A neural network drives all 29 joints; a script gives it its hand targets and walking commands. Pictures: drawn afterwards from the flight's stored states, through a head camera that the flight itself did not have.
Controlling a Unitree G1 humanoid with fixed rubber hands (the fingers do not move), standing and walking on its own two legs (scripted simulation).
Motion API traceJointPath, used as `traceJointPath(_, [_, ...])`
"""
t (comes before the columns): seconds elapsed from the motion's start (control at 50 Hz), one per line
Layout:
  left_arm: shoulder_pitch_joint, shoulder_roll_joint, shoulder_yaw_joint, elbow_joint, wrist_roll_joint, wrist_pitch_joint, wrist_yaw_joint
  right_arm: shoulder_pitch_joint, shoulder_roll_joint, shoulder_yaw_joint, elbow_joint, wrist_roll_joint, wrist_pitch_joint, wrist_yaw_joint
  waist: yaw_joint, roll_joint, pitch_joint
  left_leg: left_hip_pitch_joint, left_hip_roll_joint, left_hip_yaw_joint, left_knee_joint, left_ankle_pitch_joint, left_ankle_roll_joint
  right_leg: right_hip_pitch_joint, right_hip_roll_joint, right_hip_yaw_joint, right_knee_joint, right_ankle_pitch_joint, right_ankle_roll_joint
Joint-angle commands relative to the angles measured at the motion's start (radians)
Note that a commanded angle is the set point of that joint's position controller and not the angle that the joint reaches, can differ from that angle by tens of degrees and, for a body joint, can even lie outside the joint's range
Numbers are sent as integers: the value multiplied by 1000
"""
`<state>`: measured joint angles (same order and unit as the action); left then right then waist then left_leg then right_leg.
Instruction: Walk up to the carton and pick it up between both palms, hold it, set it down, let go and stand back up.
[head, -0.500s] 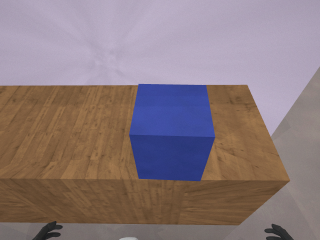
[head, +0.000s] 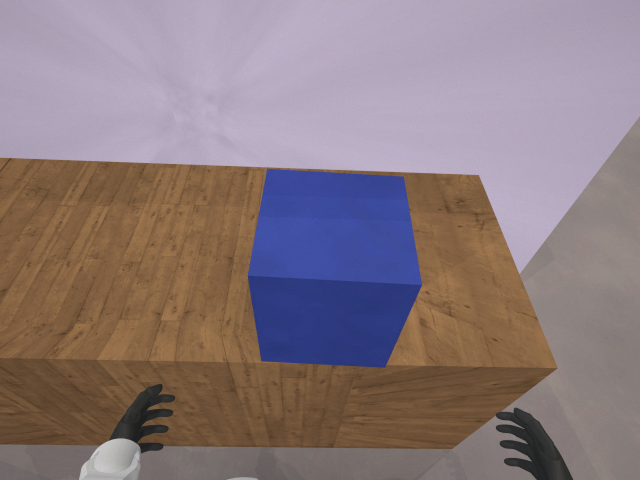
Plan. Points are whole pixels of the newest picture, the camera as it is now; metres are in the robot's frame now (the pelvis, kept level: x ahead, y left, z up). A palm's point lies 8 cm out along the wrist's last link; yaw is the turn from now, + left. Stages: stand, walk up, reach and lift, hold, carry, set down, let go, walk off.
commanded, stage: reach and lift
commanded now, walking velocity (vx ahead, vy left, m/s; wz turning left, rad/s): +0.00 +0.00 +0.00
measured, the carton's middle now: (329, 273) +0.42 -0.01 -0.04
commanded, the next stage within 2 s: none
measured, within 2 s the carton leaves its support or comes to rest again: neither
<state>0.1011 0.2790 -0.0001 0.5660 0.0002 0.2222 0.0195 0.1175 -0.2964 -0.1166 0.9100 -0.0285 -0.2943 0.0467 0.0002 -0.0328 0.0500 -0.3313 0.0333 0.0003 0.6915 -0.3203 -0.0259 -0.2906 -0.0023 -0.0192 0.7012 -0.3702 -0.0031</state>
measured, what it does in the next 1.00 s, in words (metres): stands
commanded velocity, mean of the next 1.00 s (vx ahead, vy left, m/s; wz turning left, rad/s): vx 0.00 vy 0.00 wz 0.00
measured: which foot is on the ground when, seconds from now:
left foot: down 0.00-1.00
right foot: down 0.00-1.00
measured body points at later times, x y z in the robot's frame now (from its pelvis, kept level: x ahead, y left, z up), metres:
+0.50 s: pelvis -0.03 +0.01 +0.01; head -0.04 +0.04 +0.46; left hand +0.17 +0.25 -0.06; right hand +0.15 -0.23 -0.04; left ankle +0.03 +0.14 -0.72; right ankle +0.00 -0.11 -0.72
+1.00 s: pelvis +0.01 -0.01 +0.01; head +0.01 -0.01 +0.46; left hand +0.22 +0.21 -0.02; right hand +0.21 -0.22 -0.03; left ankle +0.03 +0.14 -0.72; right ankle +0.00 -0.11 -0.72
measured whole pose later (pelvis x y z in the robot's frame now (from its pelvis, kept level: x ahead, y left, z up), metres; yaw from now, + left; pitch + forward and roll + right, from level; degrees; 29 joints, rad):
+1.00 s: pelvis +0.01 -0.01 +0.01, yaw +0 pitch -2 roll +1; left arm 0.16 0.20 -0.01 0.55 -0.07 -0.40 0.06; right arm 0.13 -0.18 0.04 0.74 0.15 -0.54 0.05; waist 0.00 -0.03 0.05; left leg -0.26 0.03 0.00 0.58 -0.27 -0.04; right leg -0.24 0.00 -0.01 0.62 -0.34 -0.01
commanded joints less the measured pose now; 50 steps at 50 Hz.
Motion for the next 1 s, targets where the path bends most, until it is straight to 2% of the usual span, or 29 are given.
traceJointPath(0.0, [9,137,129,-290,71,-109,52,-22,-168,-1,-136,81,-100,22,25,31,-169,306,-37,36,-208,375,6,45,27,5,-252,432,4])
traceJointPath(0.08, [20,100,64,-353,-1,-190,58,25,-111,-15,-175,110,-108,22,-3,31,-178,358,-22,18,-239,334,-1,41,33,15,-296,351,-6])
traceJointPath(0.1, [55,90,73,-300,-11,-205,53,11,-107,3,-197,108,-121,24,18,-7,-140,340,-27,31,-243,318,7,42,31,14,-311,338,-9])
traceJointPath(0.12, [50,96,76,-293,-6,-224,51,0,-100,22,-224,101,-126,23,31,-21,-132,326,-37,43,-244,272,16,43,30,30,-319,300,4])
traceJointPath(0.18, [-27,94,40,-316,-52,-279,64,-20,-86,-9,-251,93,-126,27,7,-6,-106,309,-40,56,-280,116,24,-18,31,18,-324,105,1])
traceJointPath(0.2, [-57,112,44,-327,-71,-288,68,-59,-60,-10,-322,92,-127,25,41,-7,-109,281,-49,61,-280,98,29,-9,23,26,-336,66,-8])
traceJointPath(0.22, [-17,96,45,-270,-62,-286,64,-11,-46,16,-299,108,-118,26,39,7,-115,340,-58,66,-243,69,26,-74,-16,48,-363,-6,-31])
traceJointPath(0.24, [1,86,37,-251,-75,-287,62,6,-48,19,-320,98,-120,16,37,-51,-79,389,-65,69,-233,74,28,-136,-27,46,-381,-43,-43])
traceJointPath(0.3, [-65,111,10,-293,-110,-307,59,-40,-55,3,-368,120,-99,11,0,-96,-40,532,-90,35,-160,13,18,-380,-78,51,-433,-238,-86])
traceJointPath(0.32, [-70,103,20,-313,-95,-301,65,-34,-52,29,-380,128,-94,12,18,-60,-68,533,-85,35,-150,10,16,-361,-85,60,-435,-243,-99])
traceJointPath(0.34, [-72,95,8,-276,-111,-308,60,-54,-42,27,-419,140,-96,13,9,-87,-45,545,-93,34,-155,-5,19,-391,-84,67,-448,-271,-97])
traceJointPath(0.38, [-113,93,-8,-291,-116,-330,70,-66,-34,19,-415,153,-87,26,-1,-38,-34,584,-89,21,-167,-38,17,-441,-92,56,-449,-292,-100])
traceJointPath(0.42, [-131,82,5,-318,-121,-350,74,-55,0,27,-464,169,-88,20,20,-62,-55,562,-96,30,-159,-33,15,-415,-96,63,-441,-285,-105])
traceJointPath(0.46, [-128,56,-49,-283,-126,-370,79,-75,-17,-4,-405,163,-85,31,-18,-17,-27,529,-72,-5,-201,-99,8,-396,-72,33,-413,-245,-104])
traceJointPath(0.48, [-125,16,-76,-334,-115,-387,96,-91,-29,7,-410,179,-99,53,-2,67,-86,544,-32,-59,-215,-178,-3,-387,-57,11,-372,-198,-112])
traceJointPath(0.5, [-112,3,-89,-304,-110,-399,111,-119,-53,-19,-376,191,-104,63,12,110,-58,443,-14,-47,-269,-198,-5,-300,-22,-6,-338,-142,-92])
traceJointPath(0.54, [-86,-54,-129,-231,-103,-423,129,-142,-79,-46,-335,195,-102,82,-6,258,-61,117,84,-103,-445,-381,24,74,80,-34,-201,40,-26])
traceJointPath(0.56, [-100,-64,-111,-219,-100,-437,131,-159,-85,-26,-319,215,-109,88,4,246,-103,85,89,-92,-451,-335,22,147,88,-22,-204,75,-29])
traceJointPath(0.58, [-134,-54,-119,-224,-96,-468,132,-178,-101,-34,-331,217,-126,89,-9,279,-96,16,101,-90,-463,-404,24,212,91,-29,-165,88,-20])
traceJointPath(0.6, [-136,-58,-113,-263,-93,-487,142,-161,-82,-34,-307,224,-134,88,-9,280,-108,12,104,-106,-457,-355,10,206,83,-13,-172,123,-22])
traceJointPath(0.68, [-85,-17,-112,-194,-150,-541,116,-111,-14,23,-336,238,-154,59,-14,25,-103,246,12,-14,-321,-45,-13,-10,29,31,-307,33,-37])
traceJointPath(0.7, [-61,-8,-87,-172,-143,-551,111,-114,-26,21,-319,247,-174,51,4,47,-124,283,-12,5,-297,19,-19,-30,26,26,-320,42,-30])
traceJointPath(0.72, [-88,4,-110,-154,-173,-572,102,-141,-13,34,-368,236,-186,39,-11,-15,-107,286,-20,11,-297,9,-16,-46,22,34,-337,14,-27])
traceJointPath(0.74, [-68,-5,-94,-127,-169,-587,95,-112,6,55,-374,234,-197,29,11,10,-131,272,-27,27,-278,67,-11,-23,18,38,-328,54,-31])
traceJointPath(0.76, [-59,1,-65,-79,-164,-604,83,-95,26,81,-360,236,-208,23,23,-31,-124,256,-37,38,-257,70,6,2,4,59,-328,52,-20])
traceJointPath(0.78, [-60,-20,-105,-103,-190,-619,80,-83,21,88,-334,237,-215,20,-4,-26,-116,285,-28,29,-251,95,2,-37,11,50,-314,82,-14])
traceJointPath(0.82, [5,13,-83,-76,-206,-640,51,-59,39,120,-395,243,-244,-4,-9,-64,-138,290,-49,40,-242,164,8,5,6,56,-326,178,10])
traceJointPath(0.86, [22,20,-51,-78,-201,-664,36,-49,50,149,-388,276,-279,-11,17,-59,-149,267,-58,36,-225,226,3,38,-8,66,-298,311,32])
traceJointPath(0.98, [-5,29,-17,-124,-187,-706,13,-86,24,173,-386,298,-343,-28,16,-28,-192,273,-60,31,-223,312,-12,79,5,67,-274,403,30])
